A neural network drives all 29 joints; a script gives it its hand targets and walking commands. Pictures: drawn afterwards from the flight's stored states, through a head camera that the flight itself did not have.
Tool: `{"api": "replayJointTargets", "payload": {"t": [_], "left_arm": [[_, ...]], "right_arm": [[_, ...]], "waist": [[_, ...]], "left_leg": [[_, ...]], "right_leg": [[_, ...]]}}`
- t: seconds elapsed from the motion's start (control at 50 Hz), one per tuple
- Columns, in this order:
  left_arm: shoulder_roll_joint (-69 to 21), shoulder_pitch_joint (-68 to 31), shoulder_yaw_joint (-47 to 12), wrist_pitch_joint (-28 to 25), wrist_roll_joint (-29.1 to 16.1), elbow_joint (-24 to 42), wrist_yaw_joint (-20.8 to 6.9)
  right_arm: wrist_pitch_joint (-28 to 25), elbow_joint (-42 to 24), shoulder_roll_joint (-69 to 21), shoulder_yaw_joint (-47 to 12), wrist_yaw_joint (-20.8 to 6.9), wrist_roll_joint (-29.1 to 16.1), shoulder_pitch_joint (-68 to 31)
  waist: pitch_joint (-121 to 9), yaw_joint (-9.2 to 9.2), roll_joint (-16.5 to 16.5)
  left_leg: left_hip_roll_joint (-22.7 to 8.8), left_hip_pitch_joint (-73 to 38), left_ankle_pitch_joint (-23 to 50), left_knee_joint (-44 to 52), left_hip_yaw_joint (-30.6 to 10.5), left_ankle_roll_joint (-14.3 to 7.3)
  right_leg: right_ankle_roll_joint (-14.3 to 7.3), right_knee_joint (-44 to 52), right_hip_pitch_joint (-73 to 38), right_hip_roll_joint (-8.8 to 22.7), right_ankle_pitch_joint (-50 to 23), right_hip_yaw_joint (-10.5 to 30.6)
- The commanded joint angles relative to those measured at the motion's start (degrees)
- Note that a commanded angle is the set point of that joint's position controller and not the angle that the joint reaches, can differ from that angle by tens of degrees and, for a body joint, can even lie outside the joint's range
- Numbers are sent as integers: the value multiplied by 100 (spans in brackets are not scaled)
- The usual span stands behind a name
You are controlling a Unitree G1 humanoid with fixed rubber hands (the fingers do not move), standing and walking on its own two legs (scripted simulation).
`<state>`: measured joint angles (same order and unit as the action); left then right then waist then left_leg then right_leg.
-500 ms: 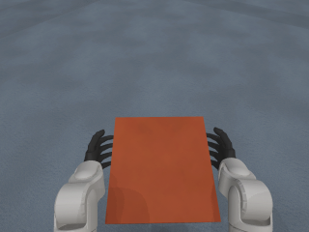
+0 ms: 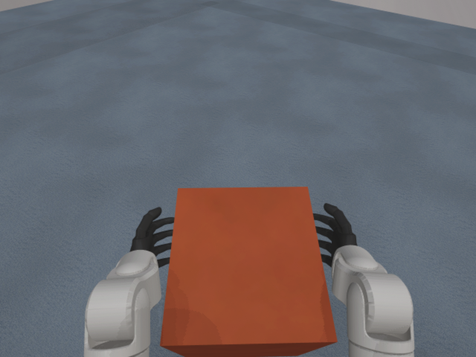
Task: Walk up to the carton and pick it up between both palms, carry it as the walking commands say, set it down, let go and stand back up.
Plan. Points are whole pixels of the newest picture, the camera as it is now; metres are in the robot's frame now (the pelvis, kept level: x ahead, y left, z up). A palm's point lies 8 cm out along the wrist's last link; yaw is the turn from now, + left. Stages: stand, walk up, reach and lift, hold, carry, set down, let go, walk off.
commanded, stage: carry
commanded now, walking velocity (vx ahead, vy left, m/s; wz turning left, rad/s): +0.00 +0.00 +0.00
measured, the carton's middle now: (243, 279) +0.25 +0.00 +0.01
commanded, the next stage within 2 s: none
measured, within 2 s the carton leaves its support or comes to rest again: neither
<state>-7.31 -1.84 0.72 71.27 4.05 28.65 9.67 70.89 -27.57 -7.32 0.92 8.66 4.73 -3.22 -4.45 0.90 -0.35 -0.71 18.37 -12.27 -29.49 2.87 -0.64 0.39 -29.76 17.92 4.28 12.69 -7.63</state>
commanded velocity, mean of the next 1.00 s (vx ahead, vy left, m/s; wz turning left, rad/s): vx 0.00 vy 0.00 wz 0.00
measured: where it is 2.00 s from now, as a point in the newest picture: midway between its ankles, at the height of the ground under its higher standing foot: outside the picture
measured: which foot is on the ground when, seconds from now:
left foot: down 0.00-1.00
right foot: down 0.00-1.00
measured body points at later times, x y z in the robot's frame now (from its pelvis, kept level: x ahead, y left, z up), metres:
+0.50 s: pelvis -0.01 +0.00 +0.00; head -0.03 +0.00 +0.45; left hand +0.24 +0.14 +0.09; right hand +0.24 -0.15 +0.09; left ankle +0.04 +0.11 -0.73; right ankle +0.03 -0.12 -0.73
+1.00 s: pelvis -0.01 +0.00 +0.00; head -0.02 +0.00 +0.45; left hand +0.26 +0.14 +0.08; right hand +0.26 -0.15 +0.08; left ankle +0.04 +0.11 -0.73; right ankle +0.03 -0.12 -0.73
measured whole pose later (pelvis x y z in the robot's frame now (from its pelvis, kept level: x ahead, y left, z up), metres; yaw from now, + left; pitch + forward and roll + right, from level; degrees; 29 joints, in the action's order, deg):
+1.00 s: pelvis -0.01 +0.00 +0.00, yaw -1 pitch +2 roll +0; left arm -7.3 -4.7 2.0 65.5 5.0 20.7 8.9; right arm 65.3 -20.1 -7.4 2.0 8.4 5.6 -5.6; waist -3.9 0.0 0.0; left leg -1.1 19.9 -11.2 -29.3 3.4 -0.4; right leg 0.0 -29.8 19.8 3.9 11.6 -7.1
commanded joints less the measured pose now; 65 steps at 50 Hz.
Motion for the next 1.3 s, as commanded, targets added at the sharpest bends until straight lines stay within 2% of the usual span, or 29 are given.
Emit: {"api": "replayJointTargets", "payload": {"t": [0.0,0.18,0.52,0.84,0.98,1.18,1.28], "left_arm": [[-5037,-2455,-3516,-175,-1839,641,-905],[-5031,-2381,-3424,-184,-1733,627,-879],[-5029,-2457,-3413,-198,-1780,582,-900],[-4993,-2559,-3213,-572,-1642,160,-934],[-4853,-2629,-2970,-887,-1464,-314,-973],[-4410,-2773,-2323,-1790,-1126,-1246,-1042],[-4252,-2707,-2283,-2136,-1123,-1239,-1007]], "right_arm": [[-123,-602,-5050,-3356,-813,-1732,-2188],[-107,-657,-5117,-3490,-855,-1849,-2284],[-134,-578,-5112,-3426,-825,-1785,-2268],[-497,-124,-5077,-3228,-882,-1643,-2364],[-817,367,-4942,-2981,-921,-1446,-2414],[-1715,1267,-4562,-2377,-973,-1082,-2567],[-2059,1277,-4368,-2336,-939,-1062,-2497]], "waist": [[-980,-95,63],[-1020,-99,37],[-1095,-104,-1],[-1203,-90,23],[-1214,-83,31],[-1242,-73,48],[-1322,-81,79]], "left_leg": [[-643,-314,248,633,-547,-93],[-586,-236,72,673,-510,-73],[-553,-247,142,595,-443,-47],[-574,-263,316,531,-415,-33],[-589,-254,314,515,-413,-25],[-597,-304,211,479,-398,-6],[-612,-397,447,400,-375,-37]], "right_leg": [[-75,577,-291,493,166,495],[-131,631,-290,522,271,541],[-146,635,-228,512,195,591],[-135,562,-302,490,-21,560],[-127,534,-318,475,-69,554],[-91,504,-399,439,30,545],[-83,444,-460,424,-146,520]]}}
